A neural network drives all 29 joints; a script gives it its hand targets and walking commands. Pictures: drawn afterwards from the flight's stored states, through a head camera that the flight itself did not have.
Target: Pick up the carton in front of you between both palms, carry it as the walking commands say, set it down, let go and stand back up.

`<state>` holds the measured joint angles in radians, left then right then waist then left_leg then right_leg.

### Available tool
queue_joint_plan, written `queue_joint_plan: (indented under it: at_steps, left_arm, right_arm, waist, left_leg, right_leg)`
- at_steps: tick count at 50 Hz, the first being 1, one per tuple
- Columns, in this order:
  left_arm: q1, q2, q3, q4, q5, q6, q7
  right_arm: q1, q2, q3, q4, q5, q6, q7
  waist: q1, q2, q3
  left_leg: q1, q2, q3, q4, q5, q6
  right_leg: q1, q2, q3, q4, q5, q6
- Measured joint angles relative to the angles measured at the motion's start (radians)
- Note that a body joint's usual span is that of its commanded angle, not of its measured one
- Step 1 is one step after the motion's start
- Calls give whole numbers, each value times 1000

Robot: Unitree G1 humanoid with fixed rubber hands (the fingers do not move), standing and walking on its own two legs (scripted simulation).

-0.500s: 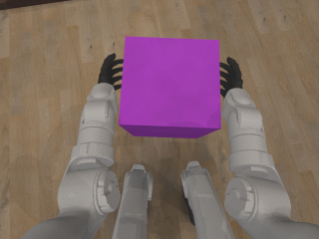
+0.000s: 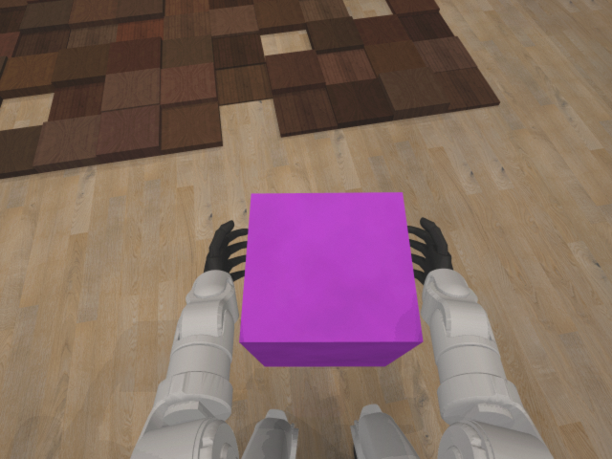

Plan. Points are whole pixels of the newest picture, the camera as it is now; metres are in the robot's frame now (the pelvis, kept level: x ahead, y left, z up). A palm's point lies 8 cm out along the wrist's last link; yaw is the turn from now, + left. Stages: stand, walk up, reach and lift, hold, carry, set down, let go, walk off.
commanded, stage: reach and lift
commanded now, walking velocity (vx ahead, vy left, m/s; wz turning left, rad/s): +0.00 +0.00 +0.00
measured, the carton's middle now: (325, 289) +0.38 -0.01 -0.10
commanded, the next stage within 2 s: hold in 1.48 s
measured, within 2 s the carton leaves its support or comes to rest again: neither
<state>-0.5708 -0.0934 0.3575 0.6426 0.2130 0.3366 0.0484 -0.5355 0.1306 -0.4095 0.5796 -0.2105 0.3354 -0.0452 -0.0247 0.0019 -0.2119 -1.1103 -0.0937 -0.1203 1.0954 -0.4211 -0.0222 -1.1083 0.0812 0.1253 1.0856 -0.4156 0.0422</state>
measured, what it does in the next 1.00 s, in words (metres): rises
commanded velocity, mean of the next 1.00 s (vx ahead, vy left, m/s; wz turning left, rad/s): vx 0.00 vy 0.00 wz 0.00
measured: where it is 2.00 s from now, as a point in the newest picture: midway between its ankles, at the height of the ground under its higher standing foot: outside the picture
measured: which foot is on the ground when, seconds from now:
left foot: down 0.00-1.00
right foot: down 0.00-1.00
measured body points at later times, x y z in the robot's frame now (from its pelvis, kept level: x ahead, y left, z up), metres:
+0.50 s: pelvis +0.04 -0.01 +0.09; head +0.01 -0.01 +0.54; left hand +0.34 +0.14 +0.10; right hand +0.34 -0.16 +0.10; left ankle +0.05 +0.12 -0.65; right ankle +0.05 -0.14 -0.65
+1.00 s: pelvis +0.03 +0.00 +0.09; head +0.00 +0.00 +0.54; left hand +0.34 +0.15 +0.11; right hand +0.34 -0.16 +0.12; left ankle +0.05 +0.12 -0.65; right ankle +0.05 -0.13 -0.65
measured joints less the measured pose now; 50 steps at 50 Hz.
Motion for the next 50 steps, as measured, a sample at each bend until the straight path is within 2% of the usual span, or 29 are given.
queue_joint_plan:
  at_steps: [13, 22, 26, 33, 50]
  left_arm:
    - [210, -38, -48, -98, 0, 45, -5]
    - [317, -57, -94, -220, 11, 165, -8]
    - [319, -56, -100, -240, 30, 225, -16]
    - [268, -68, -56, -214, 85, 276, -40]
    - [248, -75, -52, -258, 87, 291, -47]
  right_arm:
    - [188, 23, 76, -70, -8, 46, 9]
    - [282, 19, 147, -170, -8, 165, 16]
    - [277, 20, 153, -182, -30, 223, 25]
    - [228, 32, 111, -156, -84, 272, 46]
    - [211, 38, 105, -204, -90, 288, 56]
  waist:
    - [10, -1, 44]
    - [19, 0, 85]
    - [19, -1, 107]
    - [20, 2, 156]
    - [20, 2, 200]
  left_leg:
    - [460, 24, -17, -351, 94, 6]
    - [769, 41, -24, -563, 160, 9]
    - [867, 45, -25, -620, 181, 10]
    - [915, 46, -25, -620, 187, 10]
    - [943, 47, -15, -644, 200, 13]
  right_leg:
    - [456, -17, 11, -345, 93, -20]
    - [764, -29, 14, -554, 159, -29]
    - [861, -32, 15, -608, 178, -31]
    - [912, -33, 11, -614, 186, -31]
    - [939, -38, 13, -639, 200, -27]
